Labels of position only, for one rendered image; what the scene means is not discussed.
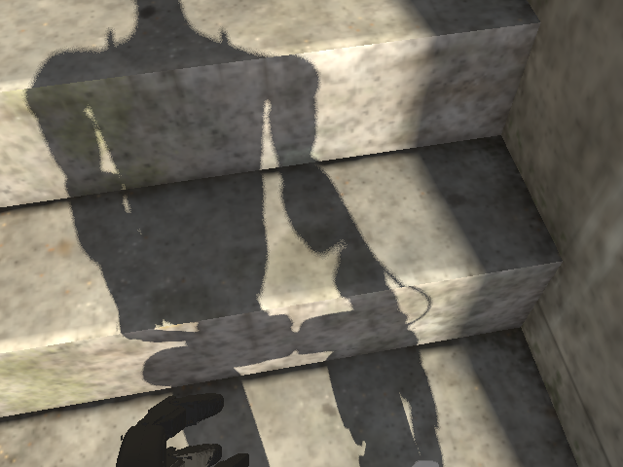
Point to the robot left hand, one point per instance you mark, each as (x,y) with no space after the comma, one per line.
(144,445)

